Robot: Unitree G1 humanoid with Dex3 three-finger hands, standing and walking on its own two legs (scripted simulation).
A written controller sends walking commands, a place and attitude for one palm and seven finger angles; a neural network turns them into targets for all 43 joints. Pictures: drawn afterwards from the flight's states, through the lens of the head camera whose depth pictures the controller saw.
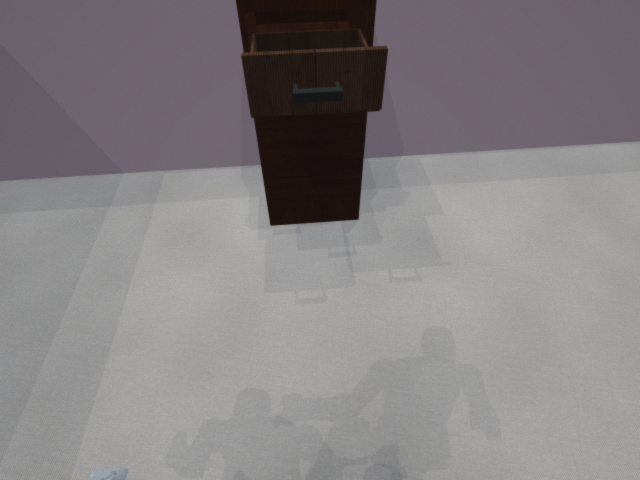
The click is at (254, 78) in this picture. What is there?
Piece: drawer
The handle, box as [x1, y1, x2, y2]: [293, 82, 342, 102]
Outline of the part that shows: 342,88 338,82 335,82 334,87 299,89 297,88 296,84 293,84 293,102 342,100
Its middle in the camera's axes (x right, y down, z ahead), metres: -0.01 -0.37 +0.97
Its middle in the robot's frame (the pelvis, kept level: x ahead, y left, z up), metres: +0.98 +0.06 +0.02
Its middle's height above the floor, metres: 0.79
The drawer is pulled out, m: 0.30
